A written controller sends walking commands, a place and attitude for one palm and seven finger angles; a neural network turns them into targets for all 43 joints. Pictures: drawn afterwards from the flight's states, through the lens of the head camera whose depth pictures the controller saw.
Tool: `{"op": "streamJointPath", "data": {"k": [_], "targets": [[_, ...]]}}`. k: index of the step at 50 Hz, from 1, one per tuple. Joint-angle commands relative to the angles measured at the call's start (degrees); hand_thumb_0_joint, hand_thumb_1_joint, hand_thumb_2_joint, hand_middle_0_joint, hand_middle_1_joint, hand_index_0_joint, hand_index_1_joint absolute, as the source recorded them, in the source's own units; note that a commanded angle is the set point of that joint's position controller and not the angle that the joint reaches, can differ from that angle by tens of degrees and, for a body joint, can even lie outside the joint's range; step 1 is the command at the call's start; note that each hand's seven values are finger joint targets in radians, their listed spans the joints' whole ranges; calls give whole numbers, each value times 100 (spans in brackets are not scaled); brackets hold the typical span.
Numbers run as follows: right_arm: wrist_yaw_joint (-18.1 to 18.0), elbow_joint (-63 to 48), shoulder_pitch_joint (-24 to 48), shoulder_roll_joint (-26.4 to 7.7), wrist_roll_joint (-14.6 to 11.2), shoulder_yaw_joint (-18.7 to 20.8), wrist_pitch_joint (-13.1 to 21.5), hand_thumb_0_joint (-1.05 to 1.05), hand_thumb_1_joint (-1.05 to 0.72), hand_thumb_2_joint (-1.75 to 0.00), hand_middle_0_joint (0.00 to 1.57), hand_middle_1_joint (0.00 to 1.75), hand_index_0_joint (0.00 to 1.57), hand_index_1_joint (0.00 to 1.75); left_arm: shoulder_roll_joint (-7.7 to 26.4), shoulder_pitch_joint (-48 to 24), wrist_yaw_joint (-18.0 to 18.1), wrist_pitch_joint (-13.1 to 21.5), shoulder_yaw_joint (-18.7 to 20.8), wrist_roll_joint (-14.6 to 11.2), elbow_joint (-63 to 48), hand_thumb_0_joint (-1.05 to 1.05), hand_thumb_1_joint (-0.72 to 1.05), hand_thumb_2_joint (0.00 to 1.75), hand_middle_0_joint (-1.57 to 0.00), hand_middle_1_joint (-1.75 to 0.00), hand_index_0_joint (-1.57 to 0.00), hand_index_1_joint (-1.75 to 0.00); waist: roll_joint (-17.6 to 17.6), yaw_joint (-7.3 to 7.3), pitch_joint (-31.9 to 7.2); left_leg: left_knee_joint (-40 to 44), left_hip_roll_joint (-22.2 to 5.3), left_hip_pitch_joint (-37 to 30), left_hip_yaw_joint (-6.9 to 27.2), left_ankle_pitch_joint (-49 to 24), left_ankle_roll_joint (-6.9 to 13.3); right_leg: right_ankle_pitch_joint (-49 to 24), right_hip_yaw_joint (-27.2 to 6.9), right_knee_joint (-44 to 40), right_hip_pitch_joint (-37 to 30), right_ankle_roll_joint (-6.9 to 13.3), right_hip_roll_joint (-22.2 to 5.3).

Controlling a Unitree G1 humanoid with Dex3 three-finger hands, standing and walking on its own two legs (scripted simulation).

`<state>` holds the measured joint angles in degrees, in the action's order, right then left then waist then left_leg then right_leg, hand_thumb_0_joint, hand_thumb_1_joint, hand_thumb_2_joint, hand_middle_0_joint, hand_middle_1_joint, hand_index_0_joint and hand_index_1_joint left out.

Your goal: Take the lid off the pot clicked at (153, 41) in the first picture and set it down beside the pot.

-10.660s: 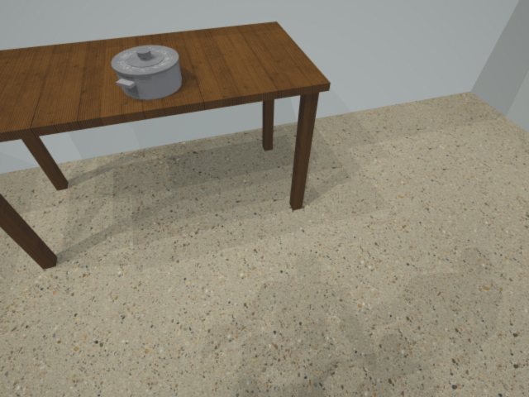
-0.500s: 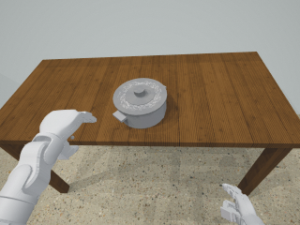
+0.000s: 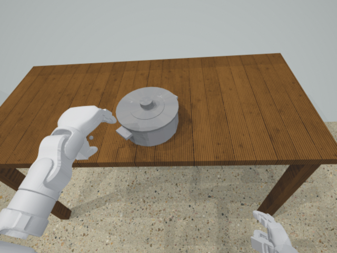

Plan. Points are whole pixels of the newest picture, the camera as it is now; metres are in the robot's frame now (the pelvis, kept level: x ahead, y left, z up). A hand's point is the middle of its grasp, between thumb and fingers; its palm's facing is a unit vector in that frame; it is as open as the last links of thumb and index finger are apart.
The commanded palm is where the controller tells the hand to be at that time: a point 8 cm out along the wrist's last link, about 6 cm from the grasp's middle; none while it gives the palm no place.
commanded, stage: move the open hand above the knob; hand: left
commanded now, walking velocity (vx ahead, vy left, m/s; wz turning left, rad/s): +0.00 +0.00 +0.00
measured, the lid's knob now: (146, 102) +0.54 +0.12 +0.03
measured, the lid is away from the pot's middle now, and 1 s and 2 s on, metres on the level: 0.00 0.00 0.00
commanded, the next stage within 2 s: lower the open fingers around the knob in 1.82 s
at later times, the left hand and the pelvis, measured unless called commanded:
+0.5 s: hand (114, 116) +0.42 +0.18 +0.10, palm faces -0.26 -0.08 -0.96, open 10.2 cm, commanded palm +0.42 +0.18 +0.16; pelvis +0.02 +0.00 +0.00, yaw +0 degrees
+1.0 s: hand (136, 96) +0.50 +0.13 +0.10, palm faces -0.29 -0.07 -0.95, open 10.2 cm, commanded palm +0.50 +0.13 +0.16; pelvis +0.03 +0.00 +0.00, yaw -1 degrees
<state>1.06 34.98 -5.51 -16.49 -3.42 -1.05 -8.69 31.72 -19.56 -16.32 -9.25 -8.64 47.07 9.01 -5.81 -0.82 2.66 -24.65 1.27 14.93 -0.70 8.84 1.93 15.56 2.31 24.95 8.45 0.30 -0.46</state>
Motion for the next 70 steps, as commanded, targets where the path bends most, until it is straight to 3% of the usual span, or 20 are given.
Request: {"op": "streamJointPath", "data": {"k": [1, 6, 9, 14, 17, 19, 25, 29, 33, 36, 42, 44, 46, 48, 53, 57, 58, 61, 64, 70], "targets": [[-11, -821, 684, -622, -30, 220, 202, 0, -90, -90, 20, 30, 20, 30, 1317, -2072, 290, -71, 836, 55, -609, 0, -29, 140, -82, -8, -82, -8, 513, -18, -1676, 132, 99, -1092, 188, -843, 119, -1462, -69, -306, 160, 150, 181], [-18, -836, 719, -588, -28, 217, 196, 0, -90, -90, 20, 30, 20, 30, 1183, -2655, 338, -139, 605, 108, -795, 0, -29, 140, -82, -8, -82, -8, 280, 15, -2094, 18, 129, -1307, 192, -1112, 148, -1719, -91, -202, 103, 164, 170], [-30, -757, 648, -595, -66, 197, 146, 0, -90, -90, 20, 30, 20, 30, 1018, -2792, 330, -238, 459, 116, -254, 0, -29, 140, -82, -8, -82, -8, 593, 91, -1865, 23, 124, -1090, 153, -970, 139, -1683, -68, -211, 192, 139, 180], [-64, -722, 615, -578, -87, 194, 93, 0, -90, -90, 20, 30, 20, 30, 851, -3544, 333, -313, 192, 164, -8, 0, -29, 140, -82, -8, -82, -8, 461, 163, -2077, -19, 151, -1166, 141, -901, 162, -1593, -76, -179, 285, 152, 171], [-86, -721, 568, -627, -86, 191, 85, 0, -90, -90, 20, 30, 20, 30, 1302, -3517, 361, -274, 639, 179, 315, 0, -29, 140, -82, -8, -82, -8, 666, 86, -2235, -94, 154, -1069, 119, -1029, 185, -1848, -141, -136, 93, 153, 171], [-72, -690, 514, -575, -100, 187, 54, 0, -90, -90, 20, 30, 20, 30, 850, -3724, 335, -292, 233, 155, 490, 0, -29, 140, -82, -8, -82, -8, 625, 169, -2219, -101, 152, -1079, 100, -1122, 175, -1969, -88, -98, 167, 137, 150], [-61, -589, 360, -636, -142, 202, -29, 0, -90, -90, 20, 30, 20, 30, 836, -4360, 337, -342, 151, 216, 1164, 0, -29, 140, -82, -8, -82, -8, 600, 268, -2152, -165, 163, -990, 65, -1084, 190, -1970, -80, -91, 360, 146, 159], [-64, -574, 237, -631, -111, 256, -13, 0, -90, -90, 20, 30, 20, 30, 816, -5001, 355, -271, 120, 231, 907, 0, -29, 140, -82, -8, -82, -8, 450, 310, -2715, -287, 162, -1339, 118, -1499, 222, -2313, -71, 5, 279, 166, 171], [-39, -408, 63, -669, -155, 241, -89, 0, -90, -90, 20, 30, 20, 30, 589, -4873, 375, -333, 5, 224, 1964, 0, -29, 140, -82, -8, -82, -8, 832, 357, -2290, -261, 146, -946, 56, -1347, 206, -2274, -18, -10, 449, 139, 175], [-1, -423, 74, -655, -126, 308, -80, 0, -90, -90, 20, 30, 20, 30, 411, -5756, 410, -302, -211, 274, 1387, 0, -29, 140, -82, -8, -82, -8, 313, 420, -2800, -351, 141, -1422, 127, -1698, 209, -2381, -12, 75, 564, 178, 181], [-17, -203, -153, -694, -119, 311, -119, 0, -90, -90, 20, 30, 20, 30, 382, -5886, 519, -384, -95, 329, 2604, 0, -29, 140, -82, -8, -82, -8, 779, 454, -2632, -372, 125, -1033, 63, -1561, 216, -2312, 17, 93, 684, 162, 194], [-6, -207, -173, -656, -96, 336, -106, 0, -90, -90, 20, 30, 20, 30, 111, -6216, 549, -398, -341, 353, 2545, 0, -29, 140, -82, -8, -82, -8, 577, 506, -2902, -421, 145, -1248, 67, -1664, 220, -2398, 15, 140, 723, 158, 199], [0, -148, -257, -686, -77, 352, -98, 0, -90, -90, 20, 30, 20, 30, 318, -6532, 600, -377, -176, 386, 2461, 0, -29, 140, -82, -8, -82, -8, 420, 502, -3121, -458, 110, -1425, 117, -1886, 205, -2478, 14, 179, 737, 176, 203], [-17, -47, -358, -693, -81, 344, -117, 0, -90, -90, 20, 30, 20, 30, 203, -6415, 609, -425, -216, 375, 3027, 0, -29, 140, -82, -8, -82, -8, 825, 564, -2891, -479, 101, -1156, 76, -1811, 221, -2554, 18, 164, 775, 144, 217], [-1, 12, -403, -689, -54, 375, -127, 0, -90, -90, 20, 30, 20, 30, -35, -7031, 641, -488, -421, 420, 3084, 0, -29, 140, -82, -8, -82, -8, 565, 634, -3069, -535, 103, -1205, 26, -1902, 226, -2715, -5, 210, 881, 143, 198], [-37, 123, -559, -700, -57, 378, -118, 0, -90, -90, 20, 30, 20, 30, -32, -6817, 687, -583, -277, 396, 3922, 0, -29, 140, -82, -8, -82, -8, 975, 652, -2826, -497, 79, -865, 14, -1683, 236, -2479, 18, 158, 968, 137, 220], [-42, 112, -564, -746, -49, 370, -125, 0, -90, -90, 20, 30, 20, 30, 322, -6931, 714, -568, -59, 434, 3793, 0, -29, 140, -82, -8, -82, -8, 953, 612, -3000, -483, 84, -865, -6, -1639, 236, -2592, -32, 184, 793, 126, 200], [-33, 45, -548, -660, -44, 400, -103, 0, -90, -90, 20, 30, 20, 30, -97, -7006, 726, -543, -394, 509, 3620, 0, -29, 140, -82, -8, -82, -8, 658, 647, -3160, -530, 73, -1156, 10, -1882, 232, -2636, -1, 207, 924, 137, 214], [-60, 38, -568, -708, -70, 371, -120, 0, -90, -90, 20, 30, 20, 30, 260, -6715, 754, -566, -110, 479, 3982, 0, -29, 140, -82, -8, -82, -8, 916, 604, -2980, -460, 77, -824, -46, -1597, 238, -2537, -37, 156, 780, 114, 208], [-94, 61, -635, -680, -60, 424, -65, 0, -90, -90, 20, 30, 20, 30, 77, -7173, 750, -528, -303, 499, 3584, 0, -29, 140, -82, -8, -82, -8, 618, 682, -3170, -490, 57, -1223, 20, -1716, 261, -2455, -18, 124, 953, 134, 229]]}}
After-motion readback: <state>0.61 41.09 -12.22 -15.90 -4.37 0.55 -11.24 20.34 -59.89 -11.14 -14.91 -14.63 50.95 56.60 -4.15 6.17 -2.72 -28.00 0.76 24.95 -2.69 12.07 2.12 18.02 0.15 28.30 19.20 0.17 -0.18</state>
